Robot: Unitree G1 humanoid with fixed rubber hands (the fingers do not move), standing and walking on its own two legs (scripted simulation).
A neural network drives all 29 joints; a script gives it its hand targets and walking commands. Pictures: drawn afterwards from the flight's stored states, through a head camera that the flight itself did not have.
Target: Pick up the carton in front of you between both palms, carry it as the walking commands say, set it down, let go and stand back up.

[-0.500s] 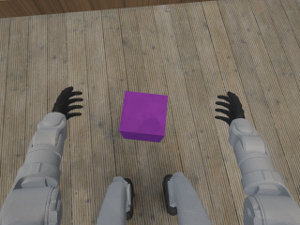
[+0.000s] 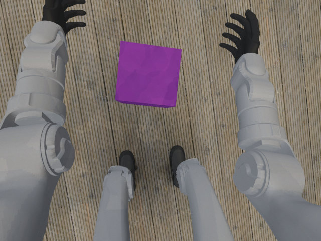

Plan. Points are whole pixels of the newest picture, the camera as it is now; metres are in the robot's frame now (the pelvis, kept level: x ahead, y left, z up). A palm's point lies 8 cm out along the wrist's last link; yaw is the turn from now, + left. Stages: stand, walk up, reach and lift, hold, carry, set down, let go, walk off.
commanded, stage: reach and lift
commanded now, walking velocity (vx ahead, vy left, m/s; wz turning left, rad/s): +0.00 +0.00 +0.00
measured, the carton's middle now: (147, 80) +0.51 -0.01 -0.52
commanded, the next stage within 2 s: none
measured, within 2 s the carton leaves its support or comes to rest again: leaves its support in 1.60 s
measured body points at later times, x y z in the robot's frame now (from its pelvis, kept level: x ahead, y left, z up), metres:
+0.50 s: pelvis -0.04 -0.01 -0.21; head +0.33 +0.00 +0.05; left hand +0.55 +0.18 -0.37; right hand +0.49 -0.21 -0.37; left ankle +0.06 +0.11 -0.61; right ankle +0.07 -0.14 -0.61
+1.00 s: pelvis -0.04 -0.01 -0.28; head +0.34 +0.01 -0.05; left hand +0.56 +0.16 -0.46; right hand +0.50 -0.19 -0.46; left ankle +0.06 +0.11 -0.61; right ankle +0.07 -0.14 -0.61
